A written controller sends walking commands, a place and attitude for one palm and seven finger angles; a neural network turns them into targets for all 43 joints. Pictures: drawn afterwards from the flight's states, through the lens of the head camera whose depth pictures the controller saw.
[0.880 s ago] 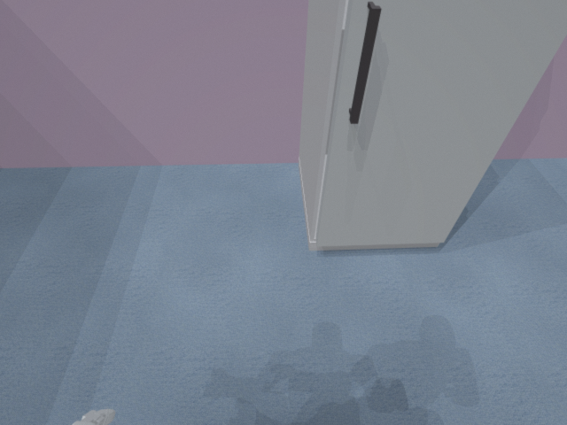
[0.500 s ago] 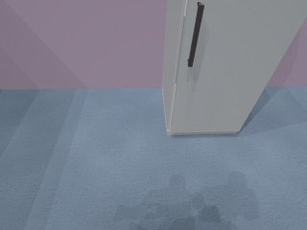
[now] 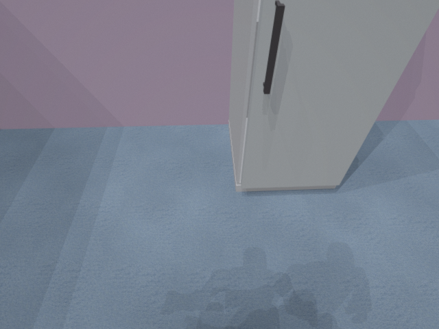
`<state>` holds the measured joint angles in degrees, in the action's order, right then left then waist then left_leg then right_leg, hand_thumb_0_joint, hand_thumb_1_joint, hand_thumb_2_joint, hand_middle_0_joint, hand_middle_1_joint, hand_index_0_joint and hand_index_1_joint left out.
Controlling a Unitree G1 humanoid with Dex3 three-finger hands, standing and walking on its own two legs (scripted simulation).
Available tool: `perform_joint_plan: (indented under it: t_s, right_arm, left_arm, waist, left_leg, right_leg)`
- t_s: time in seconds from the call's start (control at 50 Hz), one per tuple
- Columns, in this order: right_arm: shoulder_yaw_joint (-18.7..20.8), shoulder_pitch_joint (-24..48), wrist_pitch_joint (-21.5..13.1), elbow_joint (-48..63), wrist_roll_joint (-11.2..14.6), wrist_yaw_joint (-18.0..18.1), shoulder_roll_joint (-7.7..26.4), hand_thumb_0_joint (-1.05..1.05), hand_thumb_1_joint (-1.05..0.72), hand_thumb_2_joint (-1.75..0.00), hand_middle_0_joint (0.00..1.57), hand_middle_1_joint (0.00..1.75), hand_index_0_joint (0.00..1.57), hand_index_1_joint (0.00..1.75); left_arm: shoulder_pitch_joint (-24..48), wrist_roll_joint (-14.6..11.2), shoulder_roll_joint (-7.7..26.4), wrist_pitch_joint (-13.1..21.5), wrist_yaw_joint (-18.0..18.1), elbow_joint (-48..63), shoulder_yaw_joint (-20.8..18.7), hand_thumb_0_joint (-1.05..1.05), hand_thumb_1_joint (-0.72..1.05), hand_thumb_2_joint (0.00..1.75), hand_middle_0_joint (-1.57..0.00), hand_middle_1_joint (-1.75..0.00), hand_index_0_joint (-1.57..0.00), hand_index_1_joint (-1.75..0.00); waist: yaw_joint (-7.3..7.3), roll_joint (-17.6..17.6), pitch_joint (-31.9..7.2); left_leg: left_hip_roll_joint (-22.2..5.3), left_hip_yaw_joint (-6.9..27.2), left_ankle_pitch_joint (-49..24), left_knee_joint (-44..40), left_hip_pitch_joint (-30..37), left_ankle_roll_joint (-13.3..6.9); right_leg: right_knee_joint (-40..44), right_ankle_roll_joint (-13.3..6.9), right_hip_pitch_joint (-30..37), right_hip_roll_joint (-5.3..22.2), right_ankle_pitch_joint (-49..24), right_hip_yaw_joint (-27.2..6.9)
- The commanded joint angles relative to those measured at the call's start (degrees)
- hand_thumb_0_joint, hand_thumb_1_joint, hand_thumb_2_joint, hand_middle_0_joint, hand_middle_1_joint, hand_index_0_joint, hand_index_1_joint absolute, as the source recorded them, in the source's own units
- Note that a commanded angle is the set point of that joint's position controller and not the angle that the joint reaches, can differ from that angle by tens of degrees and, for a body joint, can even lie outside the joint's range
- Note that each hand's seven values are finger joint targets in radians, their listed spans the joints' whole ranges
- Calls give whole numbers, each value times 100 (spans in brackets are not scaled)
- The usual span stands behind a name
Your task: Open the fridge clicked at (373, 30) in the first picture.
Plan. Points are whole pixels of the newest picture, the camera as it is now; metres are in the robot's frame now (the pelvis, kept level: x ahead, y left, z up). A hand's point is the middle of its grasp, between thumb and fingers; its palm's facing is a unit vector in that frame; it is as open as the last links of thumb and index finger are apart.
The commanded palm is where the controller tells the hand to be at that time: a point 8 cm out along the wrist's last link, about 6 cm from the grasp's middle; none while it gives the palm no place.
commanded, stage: look at it before walking up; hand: left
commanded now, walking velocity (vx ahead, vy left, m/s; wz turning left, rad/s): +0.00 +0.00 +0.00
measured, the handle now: (271, 51) +0.91 -0.12 +0.09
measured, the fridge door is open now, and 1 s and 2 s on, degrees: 0 0 0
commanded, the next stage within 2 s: walk to a spot facing it in 0.56 s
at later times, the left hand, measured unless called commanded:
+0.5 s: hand out of the picture +0.08 +0.25 -0.16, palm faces -0.03 -0.94 -0.33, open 7.4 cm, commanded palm none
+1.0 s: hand out of the picture +0.07 +0.20 -0.18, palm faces -0.13 -0.95 -0.28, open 7.4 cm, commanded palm none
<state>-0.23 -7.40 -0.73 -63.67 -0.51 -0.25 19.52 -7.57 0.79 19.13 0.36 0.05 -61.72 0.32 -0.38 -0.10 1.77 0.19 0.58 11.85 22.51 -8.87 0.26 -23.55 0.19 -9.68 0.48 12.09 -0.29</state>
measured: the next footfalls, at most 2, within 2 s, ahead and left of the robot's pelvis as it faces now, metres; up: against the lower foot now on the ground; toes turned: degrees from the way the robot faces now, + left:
left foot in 1.64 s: +0.04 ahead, +0.12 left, +0.00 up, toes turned -29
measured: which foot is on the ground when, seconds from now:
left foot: down 0.00-1.00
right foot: down 0.00-1.00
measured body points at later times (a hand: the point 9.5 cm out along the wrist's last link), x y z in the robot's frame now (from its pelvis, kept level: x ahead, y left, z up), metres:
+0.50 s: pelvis +0.01 +0.00 +0.00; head +0.01 +0.00 +0.45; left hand +0.08 +0.29 -0.13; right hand +0.09 -0.30 -0.13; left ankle +0.00 +0.12 -0.74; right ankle +0.01 -0.12 -0.74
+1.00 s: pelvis -0.01 -0.01 -0.02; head +0.01 -0.02 +0.43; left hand +0.08 +0.25 -0.16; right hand +0.04 -0.28 -0.16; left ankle +0.01 +0.12 -0.74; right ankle +0.00 -0.11 -0.73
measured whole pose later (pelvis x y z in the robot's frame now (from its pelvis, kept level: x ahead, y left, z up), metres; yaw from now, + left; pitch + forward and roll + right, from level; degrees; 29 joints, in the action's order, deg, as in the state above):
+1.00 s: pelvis -0.01 -0.01 -0.02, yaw -9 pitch -2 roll +2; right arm 1.3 -7.8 1.1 -57.4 -0.7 1.0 13.7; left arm -11.8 1.1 15.2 -3.8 -0.5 -56.6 -1.8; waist 1.4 1.6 4.8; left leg -2.3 -7.8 17.4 31.7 -12.1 0.7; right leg -42.5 0.6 -19.9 -0.8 21.5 -2.7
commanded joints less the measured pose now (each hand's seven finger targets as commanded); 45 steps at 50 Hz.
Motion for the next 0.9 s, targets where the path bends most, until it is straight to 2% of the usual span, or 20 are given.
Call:
perform_joint_plan:
  t_s: [0.0,0.16,0.32,0.52,0.64,0.68,0.74,0.8,0.84,0.88]
  right_arm:
    - [227,314,-125,363,3,79,1145,0,-90,-90,20,30,20,30]
    - [217,371,-115,344,-2,84,1149,0,-90,-90,20,30,20,30]
    - [216,379,-122,354,5,89,1158,0,-90,-90,20,30,20,30]
    - [216,385,-124,347,15,96,1161,0,-90,-90,20,30,20,30]
    - [211,397,-123,326,12,96,1175,0,-90,-90,20,30,20,30]
    - [234,356,-117,342,3,119,1162,0,-90,-90,20,30,20,30]
    - [159,-23,7,355,-9,156,507,0,-90,-90,20,30,20,30]
    - [267,-187,78,557,-12,199,593,0,-90,-90,20,30,20,30]
    - [342,-140,105,713,-21,215,652,0,-90,-90,20,30,20,30]
    - [420,-87,116,848,-28,224,711,0,-90,-90,20,30,20,30]
  left_arm:
    - [192,-14,1215,140,66,359,-235,0,90,90,-20,-30,-20,-30]
    - [235,-11,1203,120,60,344,-229,0,90,90,-20,-30,-20,-30]
    - [218,-13,1204,126,58,337,-232,0,90,90,-20,-30,-20,-30]
    - [167,-12,1214,135,61,298,-233,0,90,90,-20,-30,-20,-30]
    - [165,-13,1216,126,58,271,-230,0,90,90,-20,-30,-20,-30]
    - [180,-10,1200,91,49,324,-247,0,90,90,-20,-30,-20,-30]
    - [-149,-13,607,-101,78,340,-175,0,90,90,-20,-30,-20,-30]
    - [-246,14,631,-192,60,550,-258,0,90,90,-20,-30,-20,-30]
    - [-282,22,590,-236,29,704,-302,0,90,90,-20,-30,-20,-30]
    - [-356,25,497,-266,-8,818,-332,0,90,90,-20,-30,-20,-30]
  waist:
    - [49,117,-425]
    - [55,22,-206]
    - [45,-32,-331]
    - [45,61,-399]
    - [57,-4,-329]
    - [39,-5,-267]
    - [12,34,-237]
    - [-18,49,-323]
    - [-5,-151,-266]
    - [21,-500,-250]
  left_leg:
    - [-650,521,-738,-350,44,-185]
    - [-646,542,-552,-470,10,-171]
    - [-672,529,-715,-460,116,-170]
    - [-687,518,-879,-465,222,-172]
    - [-685,535,-774,-532,196,-166]
    - [-729,414,-806,-430,290,-151]
    - [-768,119,-879,-88,262,-46]
    - [-899,68,-861,118,245,-92]
    - [-1072,125,-693,103,192,-182]
    - [-1373,288,-593,-23,107,-359]
  right_leg:
    - [440,-213,176,670,-705,-584]
    - [527,-190,60,642,-449,-590]
    - [527,-190,147,650,-639,-568]
    - [540,-190,228,673,-870,-557]
    - [579,-176,211,657,-724,-548]
    - [508,-196,46,617,-916,-630]
    - [143,-132,-224,576,-1332,-709]
    - [-287,-149,-485,447,-1496,-768]
    - [-643,-116,-781,294,-1309,-703]
    - [-1208,-54,-1015,95,-865,-524]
